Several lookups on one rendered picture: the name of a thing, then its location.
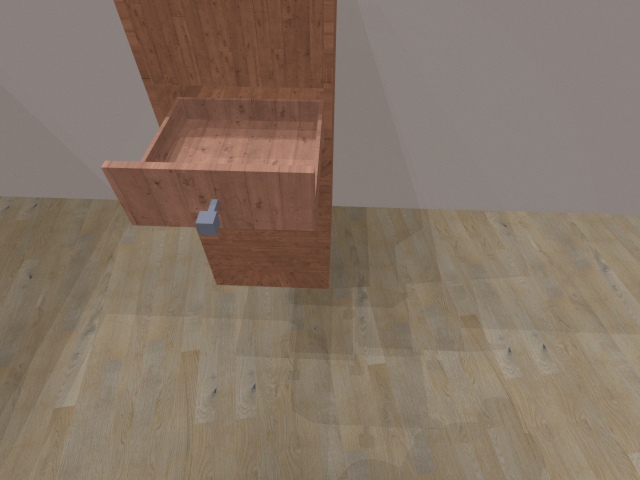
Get cabinet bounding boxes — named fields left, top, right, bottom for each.
left=113, top=0, right=337, bottom=289

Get drawer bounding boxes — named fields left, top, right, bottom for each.
left=101, top=97, right=324, bottom=231

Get handle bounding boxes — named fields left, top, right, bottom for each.
left=195, top=199, right=220, bottom=236

